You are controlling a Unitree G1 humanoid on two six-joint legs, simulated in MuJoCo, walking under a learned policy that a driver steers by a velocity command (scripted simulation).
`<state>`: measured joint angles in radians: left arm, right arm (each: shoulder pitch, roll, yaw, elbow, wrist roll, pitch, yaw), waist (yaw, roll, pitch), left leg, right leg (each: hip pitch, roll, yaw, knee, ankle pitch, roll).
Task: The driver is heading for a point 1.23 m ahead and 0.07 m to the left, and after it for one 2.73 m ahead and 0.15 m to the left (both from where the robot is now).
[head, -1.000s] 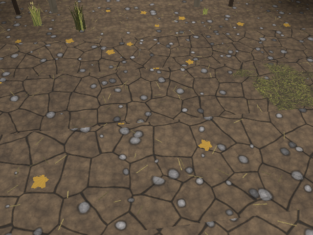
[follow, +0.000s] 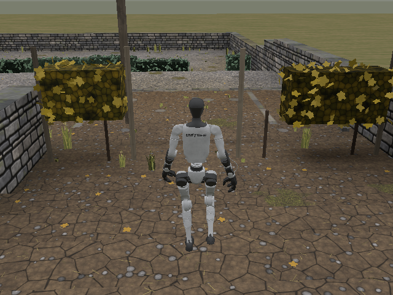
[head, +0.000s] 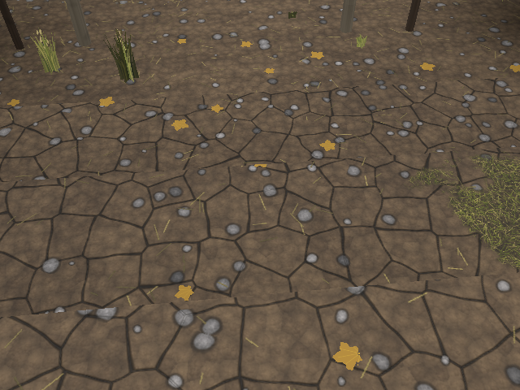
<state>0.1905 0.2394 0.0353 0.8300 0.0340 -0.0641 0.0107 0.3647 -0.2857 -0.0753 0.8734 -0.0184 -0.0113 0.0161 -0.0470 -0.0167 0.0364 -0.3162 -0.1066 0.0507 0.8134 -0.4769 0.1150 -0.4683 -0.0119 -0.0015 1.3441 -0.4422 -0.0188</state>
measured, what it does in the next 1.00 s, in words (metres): goes down, turning left: right foot 0.16 m lower, then left foot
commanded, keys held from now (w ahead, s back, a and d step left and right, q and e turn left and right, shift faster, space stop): w+q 0.34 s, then w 0.66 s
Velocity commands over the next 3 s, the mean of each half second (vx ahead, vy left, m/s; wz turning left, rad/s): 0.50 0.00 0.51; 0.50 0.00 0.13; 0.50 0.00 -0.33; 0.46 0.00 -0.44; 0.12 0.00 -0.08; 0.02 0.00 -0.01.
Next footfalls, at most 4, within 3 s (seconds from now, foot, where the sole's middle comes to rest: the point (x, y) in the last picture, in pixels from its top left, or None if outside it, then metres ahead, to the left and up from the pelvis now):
0.36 right None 0.37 -0.15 -0.90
0.78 left None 0.55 0.09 -0.90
1.30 right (260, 323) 0.76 -0.01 -0.90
1.90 left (201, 248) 1.17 0.20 -1.07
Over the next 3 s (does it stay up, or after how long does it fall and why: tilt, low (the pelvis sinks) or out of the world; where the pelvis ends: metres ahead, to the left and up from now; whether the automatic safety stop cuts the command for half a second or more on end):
stays up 1.17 0.11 -0.29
